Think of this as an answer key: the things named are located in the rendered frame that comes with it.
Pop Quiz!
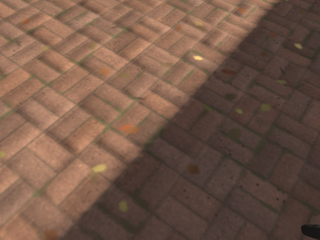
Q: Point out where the right robot hand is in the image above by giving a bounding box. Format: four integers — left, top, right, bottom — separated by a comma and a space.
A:
301, 224, 320, 240

